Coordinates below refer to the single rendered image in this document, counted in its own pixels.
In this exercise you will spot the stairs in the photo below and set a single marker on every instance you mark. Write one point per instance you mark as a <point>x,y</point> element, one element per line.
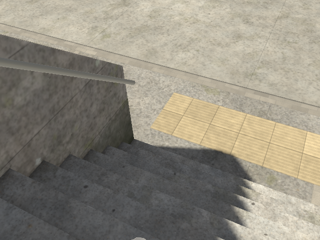
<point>142,191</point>

